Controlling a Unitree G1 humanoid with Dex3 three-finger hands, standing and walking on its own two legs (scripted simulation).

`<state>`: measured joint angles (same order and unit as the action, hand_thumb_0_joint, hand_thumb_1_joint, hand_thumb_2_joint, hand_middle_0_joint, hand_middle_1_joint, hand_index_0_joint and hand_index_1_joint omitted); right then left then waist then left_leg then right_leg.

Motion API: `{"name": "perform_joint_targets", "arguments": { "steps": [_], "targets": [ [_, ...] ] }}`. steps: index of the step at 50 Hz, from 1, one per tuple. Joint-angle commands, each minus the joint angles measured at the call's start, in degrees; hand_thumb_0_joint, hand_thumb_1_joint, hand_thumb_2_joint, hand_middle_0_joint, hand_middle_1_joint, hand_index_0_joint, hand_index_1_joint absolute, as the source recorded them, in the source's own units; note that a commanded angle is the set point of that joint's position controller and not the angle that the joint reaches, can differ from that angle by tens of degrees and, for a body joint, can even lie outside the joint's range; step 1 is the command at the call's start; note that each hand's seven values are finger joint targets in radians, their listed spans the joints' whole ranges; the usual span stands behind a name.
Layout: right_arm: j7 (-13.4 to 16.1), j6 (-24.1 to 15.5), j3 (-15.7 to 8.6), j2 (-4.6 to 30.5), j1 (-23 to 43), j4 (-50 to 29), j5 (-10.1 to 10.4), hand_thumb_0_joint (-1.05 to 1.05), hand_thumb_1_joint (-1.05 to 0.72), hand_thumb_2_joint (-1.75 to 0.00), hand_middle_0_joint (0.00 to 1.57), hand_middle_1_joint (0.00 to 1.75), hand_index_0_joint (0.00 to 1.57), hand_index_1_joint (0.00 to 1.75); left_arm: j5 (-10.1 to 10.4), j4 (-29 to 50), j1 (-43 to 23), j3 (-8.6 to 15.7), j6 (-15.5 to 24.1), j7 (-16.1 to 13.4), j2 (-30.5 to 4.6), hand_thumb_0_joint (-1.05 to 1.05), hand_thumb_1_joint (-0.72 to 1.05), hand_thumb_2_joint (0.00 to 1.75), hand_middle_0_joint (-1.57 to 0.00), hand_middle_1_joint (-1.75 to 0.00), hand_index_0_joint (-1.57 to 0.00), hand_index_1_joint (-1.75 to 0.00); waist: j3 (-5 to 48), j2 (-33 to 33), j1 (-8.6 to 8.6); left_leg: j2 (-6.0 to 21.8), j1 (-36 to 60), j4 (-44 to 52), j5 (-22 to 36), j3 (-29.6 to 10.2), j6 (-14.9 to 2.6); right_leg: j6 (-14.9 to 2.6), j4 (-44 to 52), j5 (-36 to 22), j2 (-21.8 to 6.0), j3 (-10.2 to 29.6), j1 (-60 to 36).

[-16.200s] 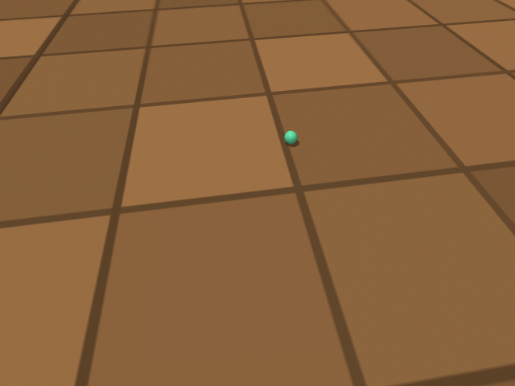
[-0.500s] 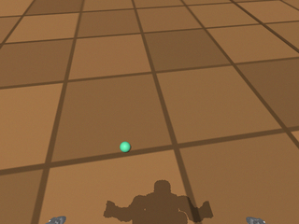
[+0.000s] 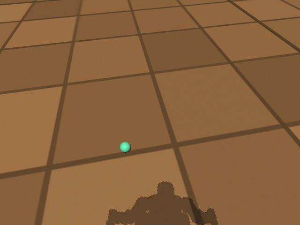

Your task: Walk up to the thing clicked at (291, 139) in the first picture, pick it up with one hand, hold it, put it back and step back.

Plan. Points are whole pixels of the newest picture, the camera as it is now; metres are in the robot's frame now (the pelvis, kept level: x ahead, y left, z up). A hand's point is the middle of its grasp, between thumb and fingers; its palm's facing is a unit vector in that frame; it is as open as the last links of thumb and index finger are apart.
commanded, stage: stand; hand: left
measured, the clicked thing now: (125, 146) +0.76 +0.25 -0.74
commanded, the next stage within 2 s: walk up in 0.56 s
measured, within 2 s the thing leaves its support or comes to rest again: neither
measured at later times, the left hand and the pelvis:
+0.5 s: hand out of the picture +0.08 +0.25 -0.15, palm faces -0.04 -0.94 -0.35, open 7.4 cm; pelvis +0.00 -0.01 +0.00, yaw +0 degrees
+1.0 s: hand out of the picture +0.12 +0.33 -0.17, palm faces +0.01 -0.94 -0.35, open 7.4 cm; pelvis +0.10 +0.05 -0.01, yaw +2 degrees
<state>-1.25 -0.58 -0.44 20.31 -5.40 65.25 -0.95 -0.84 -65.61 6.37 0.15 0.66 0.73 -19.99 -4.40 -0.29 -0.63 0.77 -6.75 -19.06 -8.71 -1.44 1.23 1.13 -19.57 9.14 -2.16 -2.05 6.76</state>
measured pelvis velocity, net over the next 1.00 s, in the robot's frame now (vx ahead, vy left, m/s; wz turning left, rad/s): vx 0.10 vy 0.05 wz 0.03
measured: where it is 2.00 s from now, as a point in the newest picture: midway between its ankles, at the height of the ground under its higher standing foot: (161, 211)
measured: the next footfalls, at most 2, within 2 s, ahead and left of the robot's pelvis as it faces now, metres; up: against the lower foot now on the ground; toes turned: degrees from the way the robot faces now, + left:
left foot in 0.84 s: +0.16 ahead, +0.16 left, +0.00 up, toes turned +5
right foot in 1.28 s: +0.35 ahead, -0.11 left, +0.00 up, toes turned -3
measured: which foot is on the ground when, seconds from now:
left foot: down 0.00-0.64, up 0.66-0.82, down 0.84-1.00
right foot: down 0.00-0.86, up 0.88-1.00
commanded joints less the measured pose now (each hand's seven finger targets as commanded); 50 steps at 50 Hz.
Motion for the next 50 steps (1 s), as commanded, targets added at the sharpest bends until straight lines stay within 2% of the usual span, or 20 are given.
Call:
{"name": "perform_joint_targets", "arguments": {
  "steps": [1, 6, 12, 27, 28, 29, 30, 32, 34, 36, 38, 39, 41, 42, 43, 44, 45, 46, 49, 50],
  "targets": [
    [0.9, -1.3, -2.4, 11.6, 2.9, -3.9, 0.3, 0.0, -0.9, -0.9, 0.2, 0.3, 0.2, 0.3, 0.2, 3.5, -3.2, 2.0, 1.7, -0.7, -12.9, 0.0, 0.9, 0.9, -0.2, -0.3, -0.2, -0.3, 5.1, 0.4, 0.31, 5.9, -0.8, 3.9, 1.3, -5.0, -1.86, -1.9, 4.6, 1.2, -5.8, 5.6, -0.5],
    [0.9, -1.0, -2.4, 12.2, 1.8, -3.3, 0.3, 0.0, -0.9, -0.9, 0.2, 0.3, 0.2, 0.3, 0.2, 3.6, -2.2, 2.0, 1.2, -0.6, -13.2, 0.0, 0.9, 0.9, -0.2, -0.3, -0.2, -0.3, 2.8, 0.0, 0.07, 5.7, -3.2, 5.2, -6.1, -5.5, -1.78, -2.0, 5.0, 7.2, -5.3, 6.1, 1.6],
    [0.9, -0.9, -2.1, 11.6, 0.4, -3.2, 0.2, 0.0, -0.9, -0.9, 0.2, 0.3, 0.2, 0.3, 0.2, 3.8, -2.3, 1.9, 1.4, -0.7, -13.2, 0.0, 0.9, 0.9, -0.2, -0.3, -0.2, -0.3, 2.9, 1.9, 0.59, 5.4, -3.2, 4.1, -3.6, -4.9, -1.79, -1.87, 5.9, 7.8, -5.5, 6.8, 2.2],
    [1.2, -1.2, -1.4, 11.7, -0.5, -3.3, 0.4, 0.0, -0.9, -0.9, 0.2, 0.3, 0.2, 0.3, 0.5, 4.4, -2.7, 1.9, 1.4, -0.7, -13.2, 0.0, 0.9, 0.9, -0.2, -0.3, -0.2, -0.3, 5.9, 0.6, 0.78, 6.3, -1.3, 2.9, 4.6, -4.4, -1.6, -2.0, 3.3, -3.5, -5.6, 6.0, -0.9],
    [0.0, -1.6, -4.4, 15.9, -3.9, -5.8, -0.2, 0.0, -0.9, -0.9, 0.2, 0.3, 0.2, 0.3, -0.3, 6.5, 1.8, 5.4, 1.8, 0.3, -16.2, 0.0, 0.9, 0.9, -0.2, -0.3, -0.2, -0.3, 11.0, 0.2, -0.09, 3.3, -2.2, -1.4, -21.9, -3.9, -5.03, -4.45, 0.4, 22.4, -2.3, 4.5, -4.4],
    [-0.4, -1.4, -5.0, 16.5, -4.2, -5.9, -0.9, 0.0, -0.9, -0.9, 0.2, 0.3, 0.2, 0.3, -1.1, 6.2, 3.8, 5.9, 1.7, 0.7, -16.8, 0.0, 0.9, 0.9, -0.2, -0.3, -0.2, -0.3, 7.1, -0.1, -0.98, 3.5, -9.9, -2.5, -32.1, -5.1, -5.53, -5.85, -0.1, 32.4, -3.7, 7.5, -3.4],
    [-0.6, -1.2, -4.8, 15.7, -1.6, -7.2, -1.2, 0.0, -0.9, -0.9, 0.2, 0.3, 0.2, 0.3, -1.3, 6.2, 5.0, 6.5, 1.6, 0.8, -17.3, 0.0, 0.9, 0.9, -0.2, -0.3, -0.2, -0.3, 1.9, 1.2, -2.4, 1.9, -17.9, -4.9, -33.0, -3.4, -4.39, -6.89, 2.3, 37.7, -5.4, 11.0, -3.3],
    [-0.9, -1.1, -4.8, 12.1, 1.5, -10.1, -1.4, 0.0, -0.9, -0.9, 0.2, 0.3, 0.2, 0.3, -1.4, 7.6, 7.1, 8.1, 2.0, 0.6, -19.7, 0.0, 0.9, 0.9, -0.2, -0.3, -0.2, -0.3, -3.6, 10.6, -4.62, 0.3, -27.9, -24.1, -19.7, 2.6, -2.26, -12.47, 13.7, 38.2, -17.7, 23.7, -5.1],
    [-0.9, -2.0, -5.6, 13.3, 1.1, -10.9, -1.1, 0.0, -0.9, -0.9, 0.2, 0.3, 0.2, 0.3, -1.6, 8.9, 7.8, 8.6, 2.7, 0.5, -19.9, 0.0, 0.9, 0.9, -0.2, -0.3, -0.2, -0.3, -5.5, 6.7, -4.61, 4.2, -31.6, -25.0, -16.4, -2.0, -2.34, -16.03, 12.3, 20.7, -19.9, 23.7, -9.5],
    [-1.4, -2.6, -5.8, 12.9, 0.3, -11.7, -0.9, 0.0, -0.9, -0.9, 0.2, 0.3, 0.2, 0.3, -1.5, 10.1, 6.9, 8.4, 2.8, 0.6, -18.5, 0.0, 0.9, 0.9, -0.2, -0.3, -0.2, -0.3, -1.1, 6.0, -3.26, 4.8, -27.1, -22.2, -18.0, -1.3, -2.43, -14.46, 10.5, 15.5, -16.3, 17.2, -10.4],
    [-2.4, -2.5, -6.4, 12.3, -4.0, -11.8, -0.9, 0.0, -0.9, -0.9, 0.2, 0.3, 0.2, 0.3, -1.8, 12.8, 2.3, 8.2, 2.5, 1.3, -18.8, 0.0, 0.9, 0.9, -0.2, -0.3, -0.2, -0.3, -0.1, 9.8, -0.48, 3.9, -15.5, -18.5, -15.9, 0.7, -2.65, -12.39, 9.9, 21.4, -13.2, 11.5, 0.5],
    [-2.3, -2.5, -6.9, 12.5, -9.0, -10.8, -0.7, 0.0, -0.9, -0.9, 0.2, 0.3, 0.2, 0.3, -1.9, 14.4, -1.6, 8.1, 2.4, 1.6, -19.0, 0.0, 0.9, 0.9, -0.2, -0.3, -0.2, -0.3, -0.1, 12.0, 2.71, 4.4, -8.1, -15.1, -11.7, 1.7, -2.83, -11.16, 8.0, 21.1, -12.2, 9.3, 7.0],
    [-1.6, -3.0, -8.4, 13.2, -19.5, -7.2, -1.1, 0.0, -0.9, -0.9, 0.2, 0.3, 0.2, 0.3, -1.3, 16.2, -3.8, 7.1, 1.6, 1.9, -15.3, 0.0, 0.9, 0.9, -0.2, -0.3, -0.2, -0.3, 2.1, 3.7, 7.93, 0.5, 10.0, -8.3, -0.8, 5.1, -1.5, -7.99, -7.4, 22.1, -5.8, 1.0, 19.8],
    [-0.9, -3.2, -9.6, 16.2, -23.7, -6.2, -1.5, 0.0, -0.9, -0.9, 0.2, 0.3, 0.2, 0.3, -1.3, 16.6, -0.5, 5.9, 1.2, 2.0, -11.5, 0.0, 0.9, 0.9, -0.2, -0.3, -0.2, -0.3, 4.2, -8.2, 9.28, 1.9, 17.8, -5.0, -7.7, 0.0, -2.33, -6.7, -22.2, 25.2, -1.2, -3.3, 27.6],
    [-0.1, -3.4, -10.4, 21.0, -27.7, -6.6, -2.7, 0.0, -0.9, -0.9, 0.2, 0.3, 0.2, 0.3, -1.1, 17.4, 1.9, 4.7, 1.1, 1.9, -7.7, 0.0, 0.9, 0.9, -0.2, -0.3, -0.2, -0.3, 4.0, -20.2, 10.54, 14.0, 16.4, 3.5, -27.1, -22.3, -5.38, -5.15, -39.7, 28.6, 6.1, 0.8, 36.2],
    [0.2, -3.9, -10.0, 22.7, -19.1, -10.8, -2.4, 0.0, -0.9, -0.9, 0.2, 0.3, 0.2, 0.3, -0.5, 16.5, 5.3, 5.6, 0.6, 1.5, -11.1, 0.0, 0.9, 0.9, -0.2, -0.3, -0.2, -0.3, 2.8, -12.8, 5.97, 21.4, 5.7, 12.4, -43.6, -38.2, -10.42, -5.02, -45.3, 24.2, 4.9, 8.1, 34.2],
    [0.0, -3.9, -10.2, 24.4, -12.4, -13.1, -0.9, 0.0, -0.9, -0.9, 0.2, 0.3, 0.2, 0.3, -0.3, 15.5, 7.5, 6.5, 0.4, 1.5, -15.8, 0.0, 0.9, 0.9, -0.2, -0.3, -0.2, -0.3, 0.0, -9.1, 3.64, 23.2, -1.0, 13.8, -47.4, -37.6, -13.58, -5.35, -44.4, 20.9, 0.9, 11.1, 30.0],
    [0.0, -4.0, -9.5, 23.0, -9.3, -14.3, -0.6, 0.0, -0.9, -0.9, 0.2, 0.3, 0.2, 0.3, 0.1, 15.0, 7.6, 6.2, 0.6, 1.5, -16.5, 0.0, 0.9, 0.9, -0.2, -0.3, -0.2, -0.3, -2.8, -6.6, 2.24, 22.3, -2.7, 12.1, -40.6, -32.5, -14.63, -4.9, -44.7, 17.5, -0.8, 11.1, 30.0],
    [0.3, -5.1, -7.9, 18.0, -9.4, -16.0, -0.5, 0.0, -0.9, -0.9, 0.2, 0.3, 0.2, 0.3, 0.1, 11.9, 12.0, 6.7, 0.8, 1.8, -16.9, 0.0, 0.9, 0.9, -0.2, -0.3, -0.2, -0.3, -2.6, -6.0, 0.58, 15.1, -3.0, 8.6, -22.4, -15.9, -10.91, -3.18, -39.8, 9.8, -1.6, 10.3, 26.3],
    [0.2, -5.3, -7.8, 18.1, -10.2, -15.9, -0.3, 0.0, -0.9, -0.9, 0.2, 0.3, 0.2, 0.3, 0.0, 12.1, 11.9, 6.7, 0.8, 2.1, -16.4, 0.0, 0.9, 0.9, -0.2, -0.3, -0.2, -0.3, -3.2, -6.8, 0.79, 15.4, -4.4, 8.8, -20.2, -14.4, -11.65, -2.29, -38.5, 8.9, -1.9, 9.2, 25.2]
  ]
}}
